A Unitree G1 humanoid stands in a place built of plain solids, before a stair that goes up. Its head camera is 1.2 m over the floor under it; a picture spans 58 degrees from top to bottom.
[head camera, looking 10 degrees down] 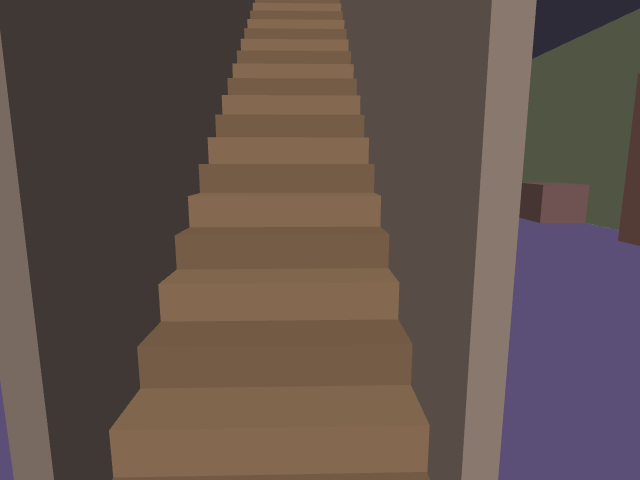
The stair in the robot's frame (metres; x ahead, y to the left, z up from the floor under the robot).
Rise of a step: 0.17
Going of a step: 0.27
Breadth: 1.06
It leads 2 degrees to the left of straight ahead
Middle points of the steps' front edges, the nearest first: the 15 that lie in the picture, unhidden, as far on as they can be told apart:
1.30 0.16 0.34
1.56 0.17 0.51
1.83 0.18 0.69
2.10 0.18 0.86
2.36 0.19 1.03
2.63 0.20 1.20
2.90 0.21 1.37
3.17 0.21 1.54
3.43 0.22 1.71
3.70 0.23 1.88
3.97 0.23 2.06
4.23 0.24 2.23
4.50 0.25 2.40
4.77 0.25 2.57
5.03 0.26 2.74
